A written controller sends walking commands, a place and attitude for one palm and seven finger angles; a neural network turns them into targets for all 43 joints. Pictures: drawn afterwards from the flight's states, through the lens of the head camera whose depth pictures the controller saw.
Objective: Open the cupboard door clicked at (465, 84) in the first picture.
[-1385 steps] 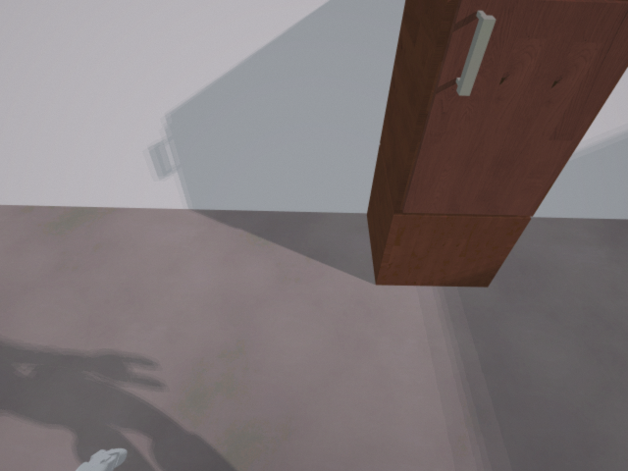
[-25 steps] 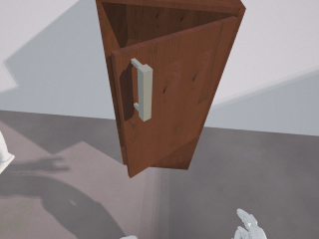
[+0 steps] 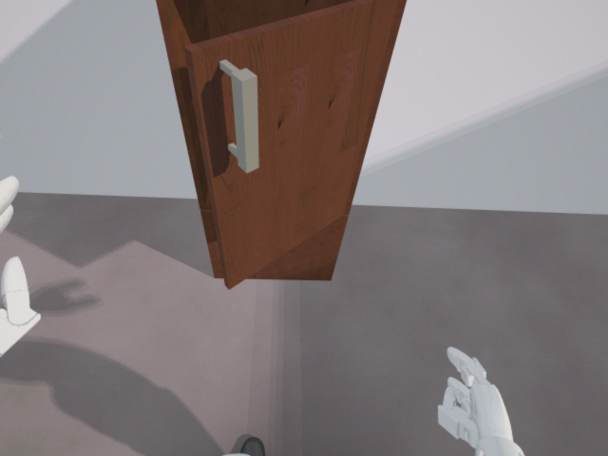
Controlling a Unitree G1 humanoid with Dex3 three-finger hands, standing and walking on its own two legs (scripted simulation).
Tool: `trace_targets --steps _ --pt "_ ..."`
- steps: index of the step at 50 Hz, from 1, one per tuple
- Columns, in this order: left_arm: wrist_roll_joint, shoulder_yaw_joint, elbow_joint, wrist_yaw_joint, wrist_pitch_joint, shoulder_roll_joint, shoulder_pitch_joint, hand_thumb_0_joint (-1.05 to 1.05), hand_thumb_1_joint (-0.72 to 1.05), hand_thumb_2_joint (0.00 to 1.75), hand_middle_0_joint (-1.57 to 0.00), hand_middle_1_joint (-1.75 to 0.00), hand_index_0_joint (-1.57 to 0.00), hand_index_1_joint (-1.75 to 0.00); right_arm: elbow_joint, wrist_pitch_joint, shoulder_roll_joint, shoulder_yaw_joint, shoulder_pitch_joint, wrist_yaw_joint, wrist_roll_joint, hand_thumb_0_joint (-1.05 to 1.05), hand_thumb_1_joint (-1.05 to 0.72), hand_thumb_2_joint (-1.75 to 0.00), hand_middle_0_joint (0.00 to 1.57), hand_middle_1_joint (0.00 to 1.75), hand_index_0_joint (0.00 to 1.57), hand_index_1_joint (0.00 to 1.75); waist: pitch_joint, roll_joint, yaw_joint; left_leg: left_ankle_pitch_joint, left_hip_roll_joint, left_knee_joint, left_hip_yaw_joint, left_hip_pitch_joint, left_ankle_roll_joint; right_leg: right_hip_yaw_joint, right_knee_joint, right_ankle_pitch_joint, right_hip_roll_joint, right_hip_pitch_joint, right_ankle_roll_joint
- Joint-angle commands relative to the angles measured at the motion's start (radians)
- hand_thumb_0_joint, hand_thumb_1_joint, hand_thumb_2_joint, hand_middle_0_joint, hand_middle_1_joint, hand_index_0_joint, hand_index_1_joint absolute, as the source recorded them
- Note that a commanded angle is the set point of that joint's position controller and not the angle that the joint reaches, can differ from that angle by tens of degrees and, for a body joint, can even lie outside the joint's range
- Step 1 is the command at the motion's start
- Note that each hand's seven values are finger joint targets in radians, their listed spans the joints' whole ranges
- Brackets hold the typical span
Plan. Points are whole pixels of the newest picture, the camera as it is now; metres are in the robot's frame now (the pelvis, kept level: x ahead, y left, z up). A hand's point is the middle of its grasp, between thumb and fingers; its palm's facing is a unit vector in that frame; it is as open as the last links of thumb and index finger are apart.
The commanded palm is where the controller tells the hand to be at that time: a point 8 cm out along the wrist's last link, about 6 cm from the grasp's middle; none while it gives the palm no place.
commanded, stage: stop stepping back and stand still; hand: left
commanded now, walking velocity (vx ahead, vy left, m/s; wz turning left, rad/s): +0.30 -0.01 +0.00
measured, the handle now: (238, 118) +0.53 +0.14 +0.15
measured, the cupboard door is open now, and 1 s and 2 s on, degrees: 40 40 40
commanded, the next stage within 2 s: let the arm hang, fingers relaxed in 0.68 s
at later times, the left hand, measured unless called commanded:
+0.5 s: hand out of the picture +0.11 +0.26 +0.16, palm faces +0.44 -0.75 -0.49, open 7.5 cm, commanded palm +0.05 +0.30 +0.18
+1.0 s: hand out of the picture +0.04 +0.21 -0.13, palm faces +0.08 -0.96 -0.27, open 7.4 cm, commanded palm none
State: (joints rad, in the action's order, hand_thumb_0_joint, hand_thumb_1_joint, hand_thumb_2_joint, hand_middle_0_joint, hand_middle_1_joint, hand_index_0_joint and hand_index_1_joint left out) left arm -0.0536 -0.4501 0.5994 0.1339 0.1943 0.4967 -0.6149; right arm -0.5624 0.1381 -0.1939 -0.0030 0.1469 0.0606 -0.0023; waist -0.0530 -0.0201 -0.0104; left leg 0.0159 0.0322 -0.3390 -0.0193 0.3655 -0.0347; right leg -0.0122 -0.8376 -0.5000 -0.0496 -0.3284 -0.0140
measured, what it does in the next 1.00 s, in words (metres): steps on the spot: right foot, then left foot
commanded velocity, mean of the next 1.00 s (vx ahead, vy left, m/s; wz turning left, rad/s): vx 0.13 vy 0.01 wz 0.00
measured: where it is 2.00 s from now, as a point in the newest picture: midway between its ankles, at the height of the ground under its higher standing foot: outside the picture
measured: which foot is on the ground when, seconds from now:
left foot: down 0.00-0.08, up 0.10-0.34, down 0.36-0.56, up 0.58-0.78, down 0.80-1.00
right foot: up 0.00-0.06, down 0.08-0.78, up 0.80-1.00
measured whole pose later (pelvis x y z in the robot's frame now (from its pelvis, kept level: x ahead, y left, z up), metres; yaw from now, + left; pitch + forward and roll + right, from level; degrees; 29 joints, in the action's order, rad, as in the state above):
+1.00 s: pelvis -0.10 +0.00 -0.02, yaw +5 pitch +0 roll +1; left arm 0.03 -0.05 -0.55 0.00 -0.06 0.23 -0.27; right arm -0.79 0.02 -0.23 0.01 0.23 0.00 0.04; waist -0.01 -0.03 -0.04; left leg -0.29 -0.03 -0.62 0.00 0.33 0.00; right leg 0.05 -0.74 -0.38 0.02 -0.37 -0.02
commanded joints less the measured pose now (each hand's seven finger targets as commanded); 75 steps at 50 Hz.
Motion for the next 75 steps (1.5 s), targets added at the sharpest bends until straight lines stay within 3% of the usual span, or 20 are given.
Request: trace_targets --steps 1,3,4,6,8,15,18,22,26,28,29,37,38,39,41,44,47,51,60,75 --pt "-0.001 -0.122 0.166 0.048 0.017 0.114 -0.007 0.0 0.9 0.9 -0.2 -0.3 -0.2 -0.3 0.132 0.025 -0.149 -0.052 -0.051 0.023 0.006 0.0 -0.9 -0.9 0.2 0.3 0.2 0.3 0.128 0.295 0.014 -0.679 0.109 0.257 0.082 0.181 0.004 -0.132 0.223 -0.049 -0.044 0.329 0.032" --pt "0.012 -0.124 0.171 0.046 0.014 0.15 0.027 0.0 0.9 0.9 -0.2 -0.3 -0.2 -0.3 0.118 0.013 -0.123 -0.052 -0.042 0.024 -0.004 0.0 -0.9 -0.9 0.2 0.3 0.2 0.3 0.107 -0.006 0.008 -0.536 -0.047 -0.225 -0.057 0.009 0.071 0.078 0.623 -0.138 0.152 0.059 0.103" --pt "0.005 -0.125 0.203 0.04 0.01 0.173 0.055 0.0 0.9 0.9 -0.2 -0.3 -0.2 -0.3 0.112 0.004 -0.126 -0.052 -0.058 0.028 0.0 0.0 -0.9 -0.9 0.2 0.3 0.2 0.3 0.073 -0.208 0.016 -0.435 -0.108 -0.65 0.024 -0.053 0.079 0.457 0.793 -0.326 0.396 -0.267 0.195" --pt "0.011 -0.173 0.288 0.025 0.03 0.254 0.218 0.0 0.9 0.9 -0.2 -0.3 -0.2 -0.3 0.056 0.0 -0.153 -0.049 -0.039 0.01 0.036 0.0 -0.9 -0.9 0.2 0.3 0.2 0.3 0.077 -0.151 -0.014 -0.344 -0.034 -0.965 0.086 0.091 0.081 0.452 0.755 -0.19 0.484 -0.338 0.246" --pt "0.014 -0.076 0.087 0.015 0.022 0.12 0.23 0.0 0.9 0.9 -0.2 -0.3 -0.2 -0.3 0.061 0.017 -0.12 -0.034 -0.021 0.023 0.013 0.0 -0.9 -0.9 0.2 0.3 0.2 0.3 0.077 -0.185 -0.029 -0.286 -0.007 -0.832 0.044 0.132 0.078 0.305 0.735 -0.245 0.335 -0.171 0.131" --pt "0.05 -0.045 -0.008 0.05 0.042 0.077 0.18 0.0 0.9 0.9 -0.2 -0.3 -0.2 -0.3 0.041 0.074 -0.128 -0.03 0.018 0.064 0.017 0.0 -0.9 -0.9 0.2 0.3 0.2 0.3 0.112 -0.072 0.017 -0.417 -0.044 -0.026 -0.087 -0.106 -0.013 0.186 0.527 0.091 0.253 0.143 0.109" --pt "0.036 -0.077 0.12 0.051 0.073 0.1 0.161 0.0 0.9 0.9 -0.2 -0.3 -0.2 -0.3 0.094 0.067 -0.167 -0.048 0.027 0.049 0.008 0.0 -0.9 -0.9 0.2 0.3 0.2 0.3 0.217 0.162 0.008 0.036 0.144 -0.041 0.148 -0.332 -0.074 0.017 0.166 0.407 0.089 0.058 0.026" --pt "0.04 -0.107 0.146 0.035 0.075 0.126 0.127 0.0 0.9 0.9 -0.2 -0.3 -0.2 -0.3 0.073 0.064 -0.14 -0.035 0.006 0.017 0.015 0.0 -0.9 -0.9 0.2 0.3 0.2 0.3 0.044 0.291 -0.008 0.246 0.223 -0.023 0.195 -0.264 -0.093 -0.094 0.094 0.074 0.051 -0.117 0.013" --pt "0.039 -0.111 0.064 0.03 0.07 0.117 0.158 0.0 0.9 0.9 -0.2 -0.3 -0.2 -0.3 0.069 0.058 -0.163 -0.041 -0.02 0.014 0.004 0.0 -0.9 -0.9 0.2 0.3 0.2 0.3 0.016 0.107 0.021 -0.064 0.143 -0.224 0.04 0.047 -0.054 -0.02 0.348 0.289 0.064 0.233 0.05" --pt "0.03 -0.122 0.053 0.023 0.071 0.14 0.155 0.0 0.9 0.9 -0.2 -0.3 -0.2 -0.3 0.087 0.044 -0.141 -0.056 -0.014 0.004 -0.006 0.0 -0.9 -0.9 0.2 0.3 0.2 0.3 0.101 -0.206 0.013 -0.525 -0.05 -0.64 -0.058 0.173 0.015 0.494 0.567 0.24 0.364 0.246 0.194" --pt "0.022 -0.128 0.052 0.021 0.082 0.13 0.16 0.0 0.9 0.9 -0.2 -0.3 -0.2 -0.3 0.069 0.038 -0.139 -0.066 0.002 0.006 -0.008 0.0 -0.9 -0.9 0.2 0.3 0.2 0.3 0.117 -0.2 0.012 -0.553 -0.031 -0.801 0.018 0.157 0.017 0.5 0.625 0.135 0.397 0.188 0.202" --pt "0.027 -0.069 0.084 0.031 0.08 0.077 0.169 0.0 0.9 0.9 -0.2 -0.3 -0.2 -0.3 0.064 0.038 -0.117 -0.019 -0.001 0.033 0.021 0.0 -0.9 -0.9 0.2 0.3 0.2 0.3 0.081 0.003 -0.006 -0.322 -0.007 -0.167 -0.057 -0.23 0.01 0.123 0.569 -0.054 0.235 -0.079 0.11" --pt "0.028 -0.053 0.122 0.031 0.084 0.068 0.187 0.0 0.9 0.9 -0.2 -0.3 -0.2 -0.3 0.075 0.046 -0.137 -0.027 0.007 0.037 0.026 0.0 -0.9 -0.9 0.2 0.3 0.2 0.3 0.071 0.113 -0.007 -0.362 0.014 -0.066 0.005 -0.245 0.001 0.114 0.493 -0.049 0.2 -0.072 0.086" --pt "0.106 0.333 -0.693 -0.113 -0.123 -0.196 0.185 0.0 0.9 0.9 -0.2 -0.3 -0.2 -0.3 -0.182 0.032 -0.289 -0.084 0.132 -0.079 0.031 0.0 -0.9 -0.9 0.2 0.3 0.2 0.3 -0.009 0.349 -0.098 -0.142 0.186 -0.128 0.305 -0.148 -0.08 -0.047 0.072 0.084 0.137 -0.314 0.023" --pt "0.09 0.302 -0.672 -0.128 -0.211 -0.193 0.143 0.0 0.9 0.9 -0.2 -0.3 -0.2 -0.3 -0.078 -0.06 -0.257 -0.084 0.123 -0.053 0.032 0.0 -0.9 -0.9 0.2 0.3 0.2 0.3 0.061 0.229 -0.054 -0.031 0.322 -0.015 0.454 -0.017 -0.215 0.077 -0.265 -0.049 0.083 -0.232 -0.008" --pt "0.094 0.346 -0.793 -0.133 -0.201 -0.201 0.301 0.0 0.9 0.9 -0.2 -0.3 -0.2 -0.3 -0.081 -0.062 -0.216 -0.057 0.083 -0.043 0.06 0.0 -0.9 -0.9 0.2 0.3 0.2 0.3 0.121 -0.011 -0.029 0.278 0.228 -0.113 0.342 -0.108 -0.175 0.058 -0.174 -0.089 0.065 -0.2 -0.022" --pt "0.08 0.367 -0.985 -0.127 -0.197 -0.165 0.339 0.0 0.9 0.9 -0.2 -0.3 -0.2 -0.3 -0.131 -0.085 -0.24 -0.054 0.071 -0.042 0.053 0.0 -0.9 -0.9 0.2 0.3 0.2 0.3 0.144 0.065 0.011 0.449 0.17 -0.143 0.22 -0.168 -0.113 0.015 0.078 0.066 0.048 -0.047 -0.016" --pt "0.076 0.374 -1.236 -0.122 -0.176 -0.032 0.294 0.0 0.9 0.9 -0.2 -0.3 -0.2 -0.3 -0.187 -0.119 -0.115 -0.026 0.069 -0.053 0.016 0.0 -0.9 -0.9 0.2 0.3 0.2 0.3 0.107 0.007 0.005 -0.353 -0.042 -0.252 0.026 -0.015 0.039 0.336 0.478 0.432 0.3 0.127 0.104" --pt "0.06 0.398 -1.514 -0.114 -0.18 -0.142 0.362 0.0 0.9 0.9 -0.2 -0.3 -0.2 -0.3 -0.383 -0.138 -0.13 -0.036 0.106 -0.039 0.024 0.0 -0.9 -0.9 0.2 0.3 0.2 0.3 0.051 0.121 0.0 -0.165 0.044 -0.076 0.129 -0.146 0.006 0.112 0.457 0.299 0.122 0.097 0.066" --pt "0.065 0.39 -1.673 -0.111 -0.176 -0.095 0.418 0.0 0.9 0.9 -0.2 -0.3 -0.2 -0.3 -0.503 -0.138 -0.176 -0.048 0.073 -0.039 0.021 0.0 -0.9 -0.9 0.2 0.3 0.2 0.3 -0.022 0.014 0.003 -0.217 0.042 0.002 0.12 -0.179 0.006 0.109 0.532 0.209 0.134 0.087 0.067"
